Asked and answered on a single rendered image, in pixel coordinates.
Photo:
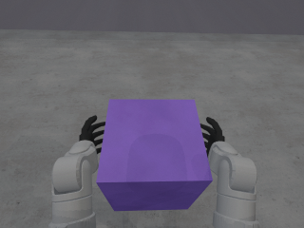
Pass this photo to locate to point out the left robot hand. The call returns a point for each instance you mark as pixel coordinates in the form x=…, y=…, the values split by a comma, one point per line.
x=87, y=132

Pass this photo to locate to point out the right robot hand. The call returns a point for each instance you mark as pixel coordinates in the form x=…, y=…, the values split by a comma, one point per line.
x=215, y=134

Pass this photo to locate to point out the carton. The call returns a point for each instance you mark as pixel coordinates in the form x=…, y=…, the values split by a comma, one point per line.
x=153, y=155

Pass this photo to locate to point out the right robot forearm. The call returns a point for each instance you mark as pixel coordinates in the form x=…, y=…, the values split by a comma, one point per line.
x=236, y=187

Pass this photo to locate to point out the left robot forearm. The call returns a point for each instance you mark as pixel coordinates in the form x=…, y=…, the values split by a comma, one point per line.
x=71, y=187

